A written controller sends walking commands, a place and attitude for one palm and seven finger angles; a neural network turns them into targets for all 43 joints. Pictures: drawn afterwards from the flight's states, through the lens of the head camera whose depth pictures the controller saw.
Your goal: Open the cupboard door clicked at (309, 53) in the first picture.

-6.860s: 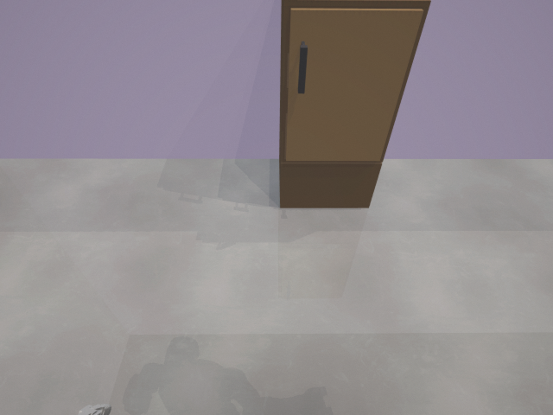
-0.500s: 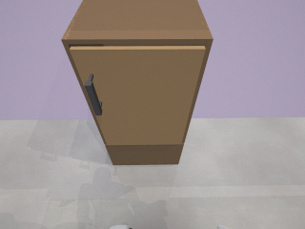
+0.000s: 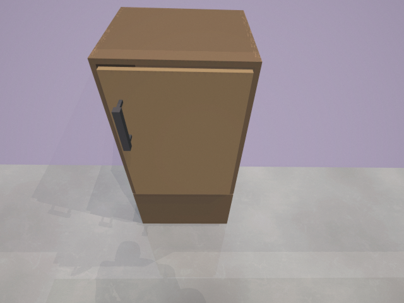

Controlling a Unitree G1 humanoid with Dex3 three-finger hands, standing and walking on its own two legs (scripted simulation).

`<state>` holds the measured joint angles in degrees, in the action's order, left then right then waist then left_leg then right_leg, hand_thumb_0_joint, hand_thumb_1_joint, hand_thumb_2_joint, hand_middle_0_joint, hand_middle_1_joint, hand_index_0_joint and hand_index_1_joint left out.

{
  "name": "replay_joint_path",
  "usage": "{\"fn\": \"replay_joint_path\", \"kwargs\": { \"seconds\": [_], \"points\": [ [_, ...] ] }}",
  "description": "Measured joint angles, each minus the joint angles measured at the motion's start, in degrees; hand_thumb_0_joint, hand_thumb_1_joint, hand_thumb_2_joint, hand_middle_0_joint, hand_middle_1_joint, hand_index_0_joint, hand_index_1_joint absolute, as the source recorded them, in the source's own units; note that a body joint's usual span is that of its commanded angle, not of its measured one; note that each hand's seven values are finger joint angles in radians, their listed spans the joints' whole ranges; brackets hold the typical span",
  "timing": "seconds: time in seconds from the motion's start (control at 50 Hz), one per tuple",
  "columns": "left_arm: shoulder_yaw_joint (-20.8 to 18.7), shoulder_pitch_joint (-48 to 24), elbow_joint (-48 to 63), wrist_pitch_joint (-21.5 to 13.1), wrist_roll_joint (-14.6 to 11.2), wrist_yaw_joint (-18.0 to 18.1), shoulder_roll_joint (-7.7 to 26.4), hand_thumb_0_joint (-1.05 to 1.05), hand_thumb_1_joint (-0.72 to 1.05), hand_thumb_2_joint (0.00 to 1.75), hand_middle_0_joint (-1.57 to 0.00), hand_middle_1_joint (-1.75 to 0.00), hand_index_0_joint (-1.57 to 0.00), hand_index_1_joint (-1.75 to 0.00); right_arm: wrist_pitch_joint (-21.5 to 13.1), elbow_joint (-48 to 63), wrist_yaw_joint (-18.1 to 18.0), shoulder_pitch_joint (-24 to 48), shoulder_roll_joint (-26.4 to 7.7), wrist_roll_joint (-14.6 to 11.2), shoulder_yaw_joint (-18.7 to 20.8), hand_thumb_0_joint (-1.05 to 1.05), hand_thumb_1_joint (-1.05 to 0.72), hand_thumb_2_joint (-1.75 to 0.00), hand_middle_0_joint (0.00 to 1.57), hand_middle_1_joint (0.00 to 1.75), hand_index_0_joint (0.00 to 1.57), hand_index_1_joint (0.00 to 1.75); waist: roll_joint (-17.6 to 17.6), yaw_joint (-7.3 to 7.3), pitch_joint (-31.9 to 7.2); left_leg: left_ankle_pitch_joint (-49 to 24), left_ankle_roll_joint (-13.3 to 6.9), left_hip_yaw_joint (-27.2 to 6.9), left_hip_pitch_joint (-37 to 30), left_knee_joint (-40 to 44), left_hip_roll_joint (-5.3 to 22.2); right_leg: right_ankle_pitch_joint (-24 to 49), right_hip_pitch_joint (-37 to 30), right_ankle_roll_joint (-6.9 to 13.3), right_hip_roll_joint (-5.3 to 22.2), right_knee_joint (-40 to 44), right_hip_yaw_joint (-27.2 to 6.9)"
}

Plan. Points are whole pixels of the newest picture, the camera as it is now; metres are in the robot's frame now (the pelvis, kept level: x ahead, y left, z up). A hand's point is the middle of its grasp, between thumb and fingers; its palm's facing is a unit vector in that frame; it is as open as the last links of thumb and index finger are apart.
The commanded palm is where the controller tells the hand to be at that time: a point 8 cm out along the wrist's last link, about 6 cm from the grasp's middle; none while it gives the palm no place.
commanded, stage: come to a stop and stand still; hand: left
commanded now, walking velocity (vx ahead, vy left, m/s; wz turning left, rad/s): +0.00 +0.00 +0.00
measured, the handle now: (123, 126) +0.59 +0.28 -0.02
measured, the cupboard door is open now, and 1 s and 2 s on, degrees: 0 0 0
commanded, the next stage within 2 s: look again from close up in 1.12 s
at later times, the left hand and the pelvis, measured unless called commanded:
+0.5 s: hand out of the picture -0.04 +0.16 -0.18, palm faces +0.07 -0.99 -0.14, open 7.4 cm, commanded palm none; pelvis -0.01 +0.02 +0.00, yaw +0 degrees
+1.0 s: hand out of the picture +0.01 +0.18 -0.18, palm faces +0.04 -0.98 -0.17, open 7.3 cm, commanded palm none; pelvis +0.02 +0.02 +0.00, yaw -1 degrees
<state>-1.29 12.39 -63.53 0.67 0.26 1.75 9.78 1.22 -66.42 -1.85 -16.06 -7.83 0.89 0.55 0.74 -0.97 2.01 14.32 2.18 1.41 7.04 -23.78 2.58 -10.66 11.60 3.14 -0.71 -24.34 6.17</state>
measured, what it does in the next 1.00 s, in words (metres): stands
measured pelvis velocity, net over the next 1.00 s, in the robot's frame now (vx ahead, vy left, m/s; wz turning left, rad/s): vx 0.02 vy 0.02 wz -0.01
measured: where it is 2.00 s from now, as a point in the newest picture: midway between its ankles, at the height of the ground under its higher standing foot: outside the picture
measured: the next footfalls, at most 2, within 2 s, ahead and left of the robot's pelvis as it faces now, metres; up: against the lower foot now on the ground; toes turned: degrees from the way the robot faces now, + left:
none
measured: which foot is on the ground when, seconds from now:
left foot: down 0.00-1.00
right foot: down 0.00-1.00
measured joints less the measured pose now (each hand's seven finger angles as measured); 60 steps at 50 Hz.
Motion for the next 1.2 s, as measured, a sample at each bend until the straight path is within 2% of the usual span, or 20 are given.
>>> {"fn": "replay_joint_path", "kwargs": {
  "seconds": [0.34,0.56,1.2],
  "points": [
    [0.0,6.4,-2.0,0.1,0.4,0.0,-3.1,0.01,0.91,0.89,-0.2,-0.3,-0.2,-0.3,-0.3,0.4,0.0,-5.6,2.4,0.3,0.0,0.0,-0.91,-0.9,0.2,0.3,0.2,0.3,0.1,0.26,-1.5,-1.2,-1.3,0.8,3.3,-0.3,-0.9,1.9,3.1,-1.0,0.8,0.6,-0.9],
    [0.6,6.8,-2.6,-0.7,0.4,0.2,-4.4,0.0,0.91,0.89,-0.2,-0.3,-0.2,-0.3,-1.4,0.6,-0.4,-4.9,3.0,-0.1,-0.4,0.0,-0.91,-0.9,0.2,0.3,0.19,0.3,0.1,0.19,-1.3,-0.5,-1.9,1.1,2.7,-0.1,-1.8,0.9,3.0,-1.6,1.6,-0.2,-1.3],
    [1.2,3.9,-2.1,-1.4,0.2,0.5,-2.1,0.01,0.92,0.89,-0.2,-0.3,-0.2,-0.3,-2.1,0.3,-0.5,-1.2,0.8,-0.4,-0.8,0.0,-0.91,-0.9,0.2,0.3,0.2,0.3,-0.5,0.42,-0.1,1.2,-1.7,1.1,-2.0,2.3,-1.5,-1.4,-1.2,-1.9,1.2,1.0,-1.3]
  ]
}}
